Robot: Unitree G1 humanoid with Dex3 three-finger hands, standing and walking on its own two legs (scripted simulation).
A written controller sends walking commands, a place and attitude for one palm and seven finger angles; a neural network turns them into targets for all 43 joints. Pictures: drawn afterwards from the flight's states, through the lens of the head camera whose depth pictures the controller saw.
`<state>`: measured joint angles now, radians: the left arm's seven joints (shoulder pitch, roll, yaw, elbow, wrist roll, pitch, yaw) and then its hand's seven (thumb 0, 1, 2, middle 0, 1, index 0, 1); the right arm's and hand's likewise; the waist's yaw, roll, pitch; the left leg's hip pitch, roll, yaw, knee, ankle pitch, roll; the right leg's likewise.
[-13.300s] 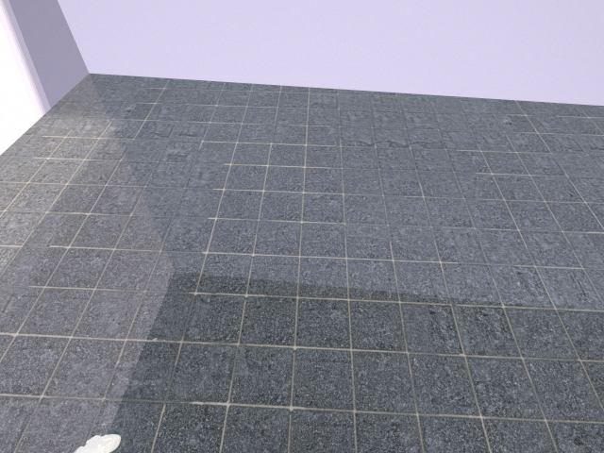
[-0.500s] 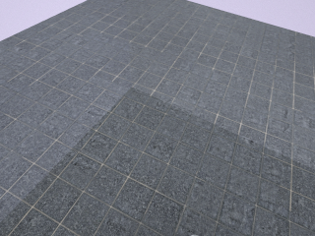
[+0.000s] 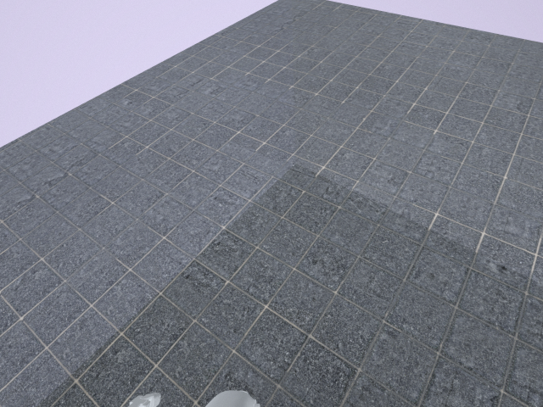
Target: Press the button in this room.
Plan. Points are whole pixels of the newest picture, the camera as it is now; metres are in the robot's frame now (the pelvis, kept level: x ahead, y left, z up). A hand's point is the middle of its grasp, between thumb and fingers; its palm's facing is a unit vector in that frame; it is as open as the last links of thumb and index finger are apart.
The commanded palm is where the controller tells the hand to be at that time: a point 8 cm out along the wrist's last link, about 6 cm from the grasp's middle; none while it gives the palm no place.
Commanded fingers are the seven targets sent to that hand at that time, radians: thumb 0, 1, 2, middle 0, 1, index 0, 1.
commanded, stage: turn or walk to find it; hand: left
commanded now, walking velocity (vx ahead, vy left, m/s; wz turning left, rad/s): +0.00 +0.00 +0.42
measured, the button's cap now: out of the picture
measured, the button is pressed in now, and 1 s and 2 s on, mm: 0 0 0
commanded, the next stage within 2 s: none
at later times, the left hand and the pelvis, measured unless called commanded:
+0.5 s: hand out of the picture -0.05 +0.26 -0.18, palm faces +0.26 -0.93 -0.24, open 7.4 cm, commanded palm none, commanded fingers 0.00 0.90 0.90 -0.20 -0.30 -0.20 -0.30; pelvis -0.03 +0.05 +0.00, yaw +13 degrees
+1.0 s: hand out of the picture -0.03 +0.21 -0.14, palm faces +0.41 -0.87 -0.28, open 7.4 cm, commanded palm none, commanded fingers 0.00 0.90 0.90 -0.20 -0.30 -0.20 -0.30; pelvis -0.04 +0.00 +0.00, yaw +26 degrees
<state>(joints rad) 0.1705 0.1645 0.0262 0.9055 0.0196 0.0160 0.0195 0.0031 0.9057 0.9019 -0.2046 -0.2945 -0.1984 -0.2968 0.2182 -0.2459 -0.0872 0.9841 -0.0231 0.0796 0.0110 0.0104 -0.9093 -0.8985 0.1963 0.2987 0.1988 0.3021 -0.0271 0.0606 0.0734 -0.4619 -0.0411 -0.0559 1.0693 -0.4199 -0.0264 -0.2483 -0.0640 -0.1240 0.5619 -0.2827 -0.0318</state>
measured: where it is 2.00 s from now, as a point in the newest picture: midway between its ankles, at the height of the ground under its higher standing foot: outside the picture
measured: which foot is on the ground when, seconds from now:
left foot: up 0.00-0.32, down 0.34-0.82, up 0.84-1.00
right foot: down 0.00-0.34, up 0.36-0.80, down 0.82-1.00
